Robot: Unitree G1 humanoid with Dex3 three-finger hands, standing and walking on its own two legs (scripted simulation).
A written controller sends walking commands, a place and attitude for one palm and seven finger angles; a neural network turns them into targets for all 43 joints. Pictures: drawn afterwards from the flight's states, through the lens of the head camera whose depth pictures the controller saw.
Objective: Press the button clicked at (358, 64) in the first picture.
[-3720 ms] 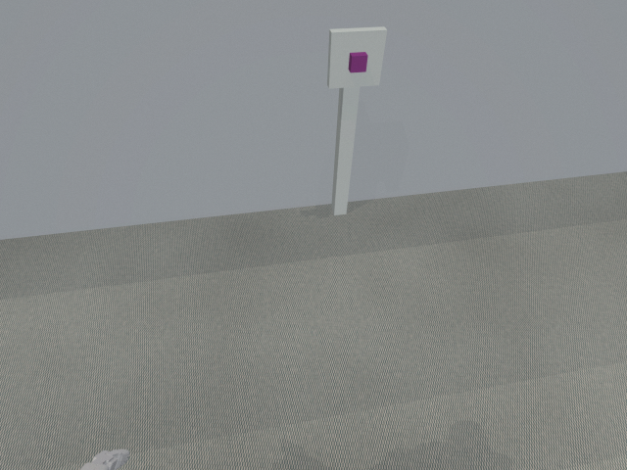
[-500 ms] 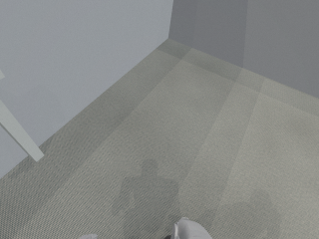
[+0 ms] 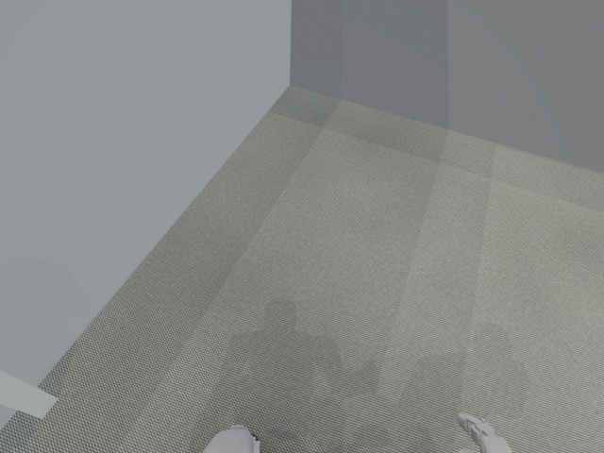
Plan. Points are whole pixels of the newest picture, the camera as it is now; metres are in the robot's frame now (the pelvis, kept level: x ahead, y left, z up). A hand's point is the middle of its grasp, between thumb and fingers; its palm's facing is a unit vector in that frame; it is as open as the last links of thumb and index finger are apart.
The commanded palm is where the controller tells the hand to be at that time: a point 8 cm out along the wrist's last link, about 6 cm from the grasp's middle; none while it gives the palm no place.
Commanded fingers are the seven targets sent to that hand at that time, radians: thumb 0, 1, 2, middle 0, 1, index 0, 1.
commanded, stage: walk to a spot facing it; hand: left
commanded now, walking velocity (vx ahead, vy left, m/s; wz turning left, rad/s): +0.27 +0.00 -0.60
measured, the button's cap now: out of the picture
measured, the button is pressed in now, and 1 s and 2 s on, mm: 0 0 0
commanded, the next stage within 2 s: turn to face it in 1.74 s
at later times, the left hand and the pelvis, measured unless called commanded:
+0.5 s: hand (239, 331) +0.31 +0.14 -0.14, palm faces -0.30 -0.91 -0.28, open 7.4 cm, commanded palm none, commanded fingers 0.00 0.90 0.90 -0.20 -0.30 -0.20 -0.30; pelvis +0.13 -0.01 +0.00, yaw -19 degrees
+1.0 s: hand (229, 316) +0.34 +0.17 -0.15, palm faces -0.51 -0.84 -0.19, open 7.4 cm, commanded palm none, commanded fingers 0.00 0.90 0.90 -0.20 -0.30 -0.20 -0.30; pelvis +0.17 +0.04 +0.02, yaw -36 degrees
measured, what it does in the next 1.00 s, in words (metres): walks ahead, turning right: right foot, then left foot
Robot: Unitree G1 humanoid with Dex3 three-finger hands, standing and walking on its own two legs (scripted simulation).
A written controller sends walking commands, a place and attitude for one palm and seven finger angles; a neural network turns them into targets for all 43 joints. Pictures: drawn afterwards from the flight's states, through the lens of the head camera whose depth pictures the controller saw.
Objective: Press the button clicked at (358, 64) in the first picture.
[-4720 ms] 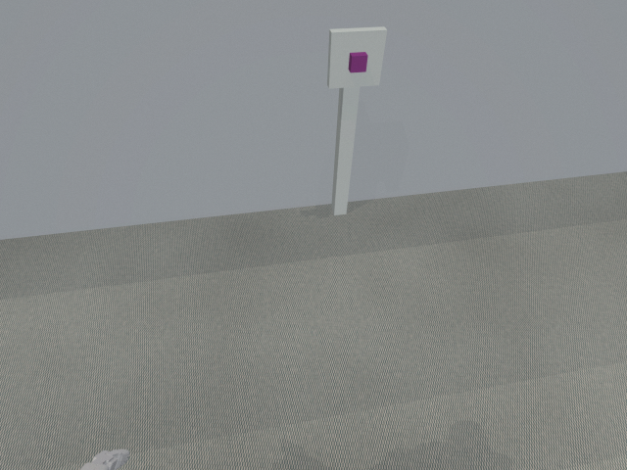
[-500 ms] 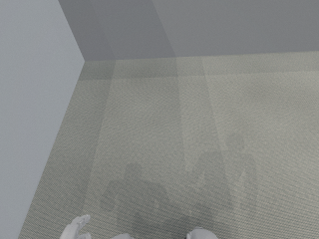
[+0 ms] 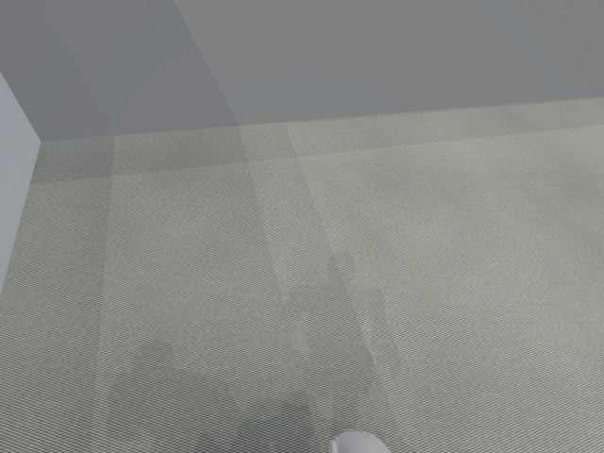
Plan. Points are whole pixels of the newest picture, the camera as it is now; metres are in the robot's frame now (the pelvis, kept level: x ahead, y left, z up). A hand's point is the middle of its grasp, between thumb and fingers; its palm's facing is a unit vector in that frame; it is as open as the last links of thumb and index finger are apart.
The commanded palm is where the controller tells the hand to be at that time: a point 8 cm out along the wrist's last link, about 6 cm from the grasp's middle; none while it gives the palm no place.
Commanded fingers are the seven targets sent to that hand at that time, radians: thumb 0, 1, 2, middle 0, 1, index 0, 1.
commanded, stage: walk to a spot facing it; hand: left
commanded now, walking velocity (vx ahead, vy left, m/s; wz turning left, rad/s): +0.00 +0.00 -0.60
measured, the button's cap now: out of the picture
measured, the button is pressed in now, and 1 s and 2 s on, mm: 0 0 0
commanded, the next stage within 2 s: turn to face it in 0.74 s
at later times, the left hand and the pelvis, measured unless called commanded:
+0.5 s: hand (233, 445) +0.15 +0.10 -0.14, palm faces -0.27 -0.92 -0.28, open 7.4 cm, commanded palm none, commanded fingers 0.00 0.90 0.90 -0.20 -0.30 -0.20 -0.30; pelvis +0.00 -0.06 +0.00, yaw -17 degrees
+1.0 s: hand (224, 405) +0.21 +0.13 -0.18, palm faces -0.41 -0.89 -0.19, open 7.4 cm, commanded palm none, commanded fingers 0.00 0.90 0.90 -0.20 -0.30 -0.20 -0.30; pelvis +0.12 -0.05 +0.00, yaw -28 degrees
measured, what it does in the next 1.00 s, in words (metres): walks ahead, turning right: right foot, then left foot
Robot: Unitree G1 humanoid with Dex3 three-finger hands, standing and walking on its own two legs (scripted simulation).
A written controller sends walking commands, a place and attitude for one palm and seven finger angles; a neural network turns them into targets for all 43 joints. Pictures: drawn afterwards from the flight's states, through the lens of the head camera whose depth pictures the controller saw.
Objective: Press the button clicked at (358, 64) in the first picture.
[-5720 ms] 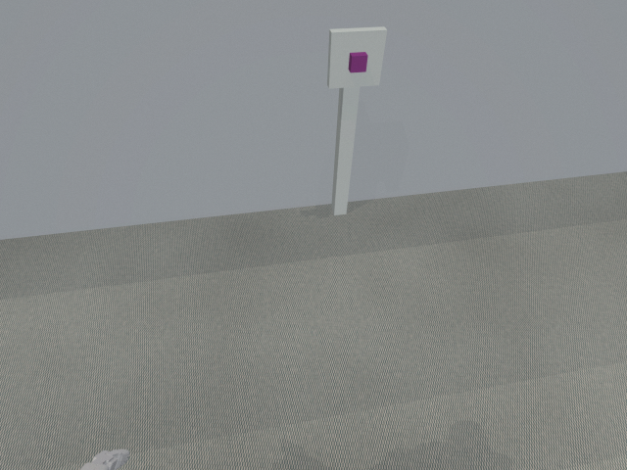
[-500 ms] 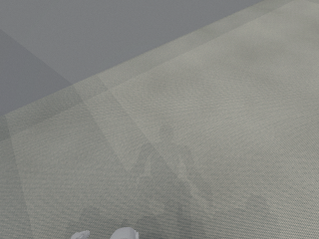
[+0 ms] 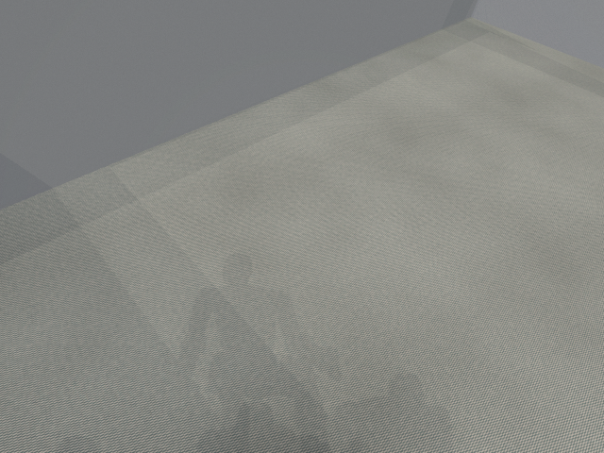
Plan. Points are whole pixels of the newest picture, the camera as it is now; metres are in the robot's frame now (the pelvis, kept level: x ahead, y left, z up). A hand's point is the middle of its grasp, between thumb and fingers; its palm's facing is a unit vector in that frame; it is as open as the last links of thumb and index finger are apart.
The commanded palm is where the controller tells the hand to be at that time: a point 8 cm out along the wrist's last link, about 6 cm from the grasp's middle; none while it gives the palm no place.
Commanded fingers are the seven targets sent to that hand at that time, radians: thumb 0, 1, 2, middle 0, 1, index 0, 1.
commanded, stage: turn to face it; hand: left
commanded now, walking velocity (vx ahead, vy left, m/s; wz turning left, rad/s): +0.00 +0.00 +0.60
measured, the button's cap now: out of the picture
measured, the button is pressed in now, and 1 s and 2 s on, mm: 0 0 0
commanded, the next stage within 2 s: none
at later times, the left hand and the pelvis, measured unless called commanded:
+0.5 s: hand out of the picture +0.11 +0.15 -0.14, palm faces +0.27 -0.92 -0.27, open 7.4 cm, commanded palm none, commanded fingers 0.00 0.90 0.90 -0.20 -0.30 -0.20 -0.30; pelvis +0.03 -0.06 +0.00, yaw +17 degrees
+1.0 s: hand out of the picture -0.12 +0.17 -0.19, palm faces +0.61 -0.75 -0.25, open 7.4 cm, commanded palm none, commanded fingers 0.00 0.90 0.90 -0.20 -0.30 -0.20 -0.30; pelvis +0.00 -0.02 -0.01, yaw +34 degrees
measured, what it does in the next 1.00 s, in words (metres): steps on the spot, turning left: right foot, then left foot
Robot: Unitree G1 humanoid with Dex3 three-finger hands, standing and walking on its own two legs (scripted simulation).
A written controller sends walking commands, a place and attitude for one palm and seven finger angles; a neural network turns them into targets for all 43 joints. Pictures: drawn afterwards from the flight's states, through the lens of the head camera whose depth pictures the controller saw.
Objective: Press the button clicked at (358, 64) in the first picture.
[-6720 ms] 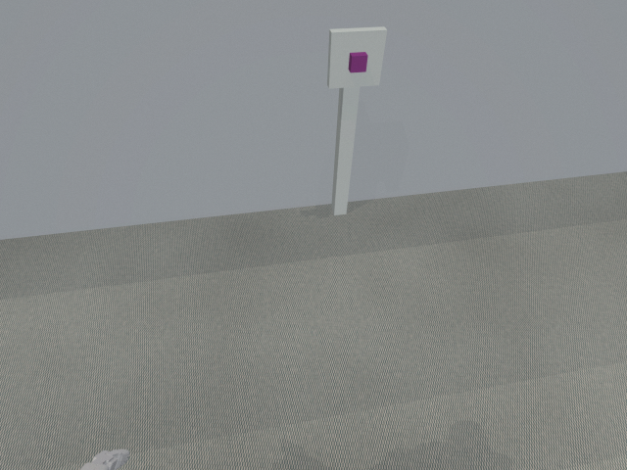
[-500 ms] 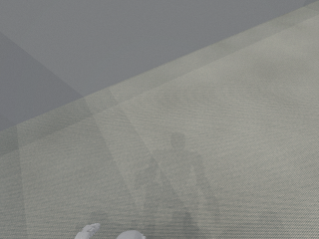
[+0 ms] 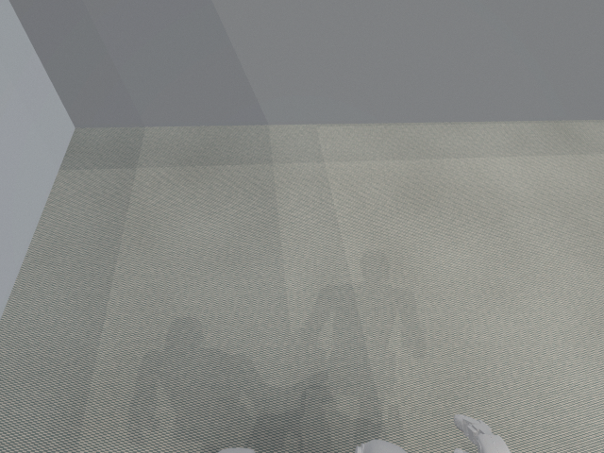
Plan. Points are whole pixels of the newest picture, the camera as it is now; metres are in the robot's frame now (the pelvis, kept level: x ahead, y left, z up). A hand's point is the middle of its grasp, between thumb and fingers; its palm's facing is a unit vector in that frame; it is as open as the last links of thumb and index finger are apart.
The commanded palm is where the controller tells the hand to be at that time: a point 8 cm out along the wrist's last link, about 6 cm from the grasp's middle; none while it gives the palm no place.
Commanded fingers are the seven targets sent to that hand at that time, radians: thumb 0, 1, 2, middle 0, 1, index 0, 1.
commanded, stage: turn to face it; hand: left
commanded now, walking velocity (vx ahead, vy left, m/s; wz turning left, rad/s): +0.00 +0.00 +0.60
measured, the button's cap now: out of the picture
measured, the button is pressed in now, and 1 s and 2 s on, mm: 0 0 0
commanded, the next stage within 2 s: none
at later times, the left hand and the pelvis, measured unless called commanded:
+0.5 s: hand out of the picture +0.06 +0.17 -0.12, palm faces +0.25 -0.92 -0.30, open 7.4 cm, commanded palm none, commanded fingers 0.00 0.90 0.90 -0.20 -0.30 -0.20 -0.30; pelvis -0.01 -0.06 +0.01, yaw +17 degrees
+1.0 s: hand out of the picture -0.13 +0.20 -0.17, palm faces +0.59 -0.76 -0.27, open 7.4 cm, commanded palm none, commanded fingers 0.00 0.90 0.90 -0.20 -0.30 -0.20 -0.30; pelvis -0.04 -0.02 +0.00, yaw +35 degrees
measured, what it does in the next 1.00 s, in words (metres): steps on the spot, turning left: right foot, then left foot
